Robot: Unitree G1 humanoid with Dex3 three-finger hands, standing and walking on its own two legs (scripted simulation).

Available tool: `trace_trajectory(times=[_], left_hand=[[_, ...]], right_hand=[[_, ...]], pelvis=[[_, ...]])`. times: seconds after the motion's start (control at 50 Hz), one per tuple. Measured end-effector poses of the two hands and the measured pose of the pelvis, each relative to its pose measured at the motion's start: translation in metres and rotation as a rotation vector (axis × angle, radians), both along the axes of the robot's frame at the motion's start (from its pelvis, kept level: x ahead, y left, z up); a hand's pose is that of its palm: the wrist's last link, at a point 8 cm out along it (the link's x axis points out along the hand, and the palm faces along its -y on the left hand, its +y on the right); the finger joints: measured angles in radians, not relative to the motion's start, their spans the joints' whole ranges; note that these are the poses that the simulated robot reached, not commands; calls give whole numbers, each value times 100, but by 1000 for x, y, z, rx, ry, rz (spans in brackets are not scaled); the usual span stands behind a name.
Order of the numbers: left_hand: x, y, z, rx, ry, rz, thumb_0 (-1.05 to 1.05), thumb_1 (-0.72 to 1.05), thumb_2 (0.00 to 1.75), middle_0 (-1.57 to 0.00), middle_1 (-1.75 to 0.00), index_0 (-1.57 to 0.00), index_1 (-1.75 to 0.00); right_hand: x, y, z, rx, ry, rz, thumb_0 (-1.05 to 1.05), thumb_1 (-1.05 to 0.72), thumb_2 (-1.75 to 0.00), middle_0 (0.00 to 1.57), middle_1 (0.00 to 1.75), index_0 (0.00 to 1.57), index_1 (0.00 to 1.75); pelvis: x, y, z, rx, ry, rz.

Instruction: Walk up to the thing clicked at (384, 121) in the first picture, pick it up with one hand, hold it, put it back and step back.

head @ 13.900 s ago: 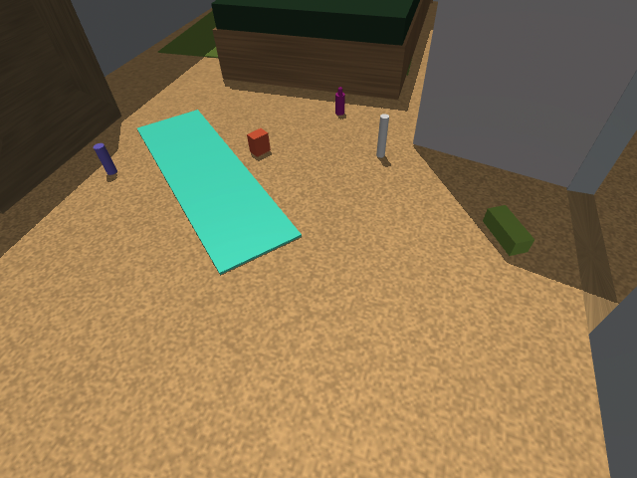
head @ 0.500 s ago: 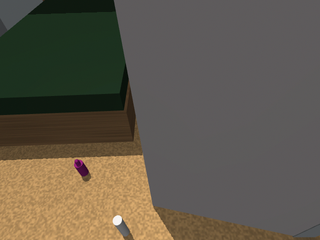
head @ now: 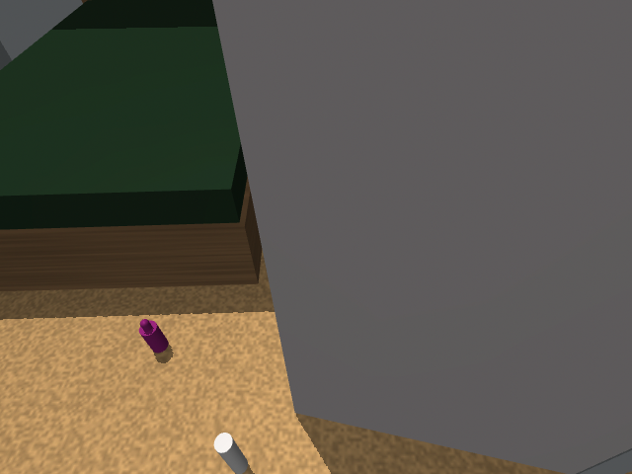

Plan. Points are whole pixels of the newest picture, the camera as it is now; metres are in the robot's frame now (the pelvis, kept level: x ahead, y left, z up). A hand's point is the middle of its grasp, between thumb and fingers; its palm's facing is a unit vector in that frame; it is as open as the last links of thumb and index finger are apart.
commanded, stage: stand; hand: left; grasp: from the side
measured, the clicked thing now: (232, 454) +0.32 +0.27 -0.66
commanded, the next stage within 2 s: go down in 1.16 s
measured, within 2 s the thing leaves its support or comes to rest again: neither
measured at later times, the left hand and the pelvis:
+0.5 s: hand out of the picture +0.05 +0.25 -0.16, palm faces +0.00 -0.94 -0.34, open 7.4 cm; pelvis -0.02 +0.00 +0.00, yaw +1 degrees
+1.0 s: hand out of the picture +0.06 +0.26 -0.15, palm faces +0.00 -0.94 -0.34, open 7.4 cm; pelvis -0.01 +0.00 +0.00, yaw +1 degrees
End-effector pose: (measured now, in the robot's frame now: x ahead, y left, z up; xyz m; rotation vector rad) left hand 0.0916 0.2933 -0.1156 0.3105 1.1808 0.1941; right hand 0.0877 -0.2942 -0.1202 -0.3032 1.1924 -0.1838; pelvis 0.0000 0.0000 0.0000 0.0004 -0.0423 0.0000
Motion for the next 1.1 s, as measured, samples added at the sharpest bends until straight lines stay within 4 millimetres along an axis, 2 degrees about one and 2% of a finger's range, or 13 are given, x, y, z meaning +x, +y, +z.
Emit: trace_trajectory(times=[0.24, 0.46, 0.6, 0.9, 1.1], left_hand=[[-24, 4, 1, 12, 23, 27, 0, 90, 90, -20, -30, -20, -30], [-46, 4, -3, 8, 61, 36, 0, 90, 90, -20, -30, -20, -30], [-51, 5, -6, 1, 81, 39, 0, 90, 90, -20, -30, -20, -30], [-36, 8, -3, 3, 51, 27, 0, 90, 90, -20, -30, -20, -30], [-33, 10, -2, 10, 57, 31, 0, 90, 90, -20, -30, -20, -30]], right_hand=[[-10, 1, -2, 5, 4, 9, 1, -91, -90, 20, 30, 21, 30], [-35, -1, -5, 5, 55, 0, 1, -91, -90, 20, 30, 21, 30], [-47, -2, -6, -3, 96, -8, 1, -91, -90, 20, 30, 21, 30], [-29, 4, -5, 0, 54, 10, 1, -91, -90, 20, 30, 21, 30], [-18, 5, -4, 1, 48, 18, 0, -91, -90, 20, 30, 21, 30]], pelvis=[[-8, -1, 0, -1, -10, 6], [-15, -2, -1, -2, -2, 10], [-14, 0, -1, -1, 3, 12], [-9, 3, 0, 1, 2, 12], [-4, 3, 0, 1, 6, 14]])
